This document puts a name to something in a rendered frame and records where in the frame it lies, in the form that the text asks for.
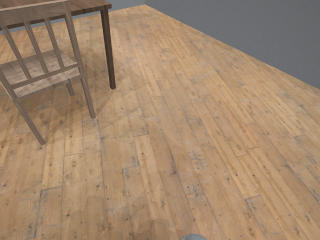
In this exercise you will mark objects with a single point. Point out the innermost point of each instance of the table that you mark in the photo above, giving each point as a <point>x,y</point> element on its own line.
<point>77,7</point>

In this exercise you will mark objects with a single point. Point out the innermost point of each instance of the chair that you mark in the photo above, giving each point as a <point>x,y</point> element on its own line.
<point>27,77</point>

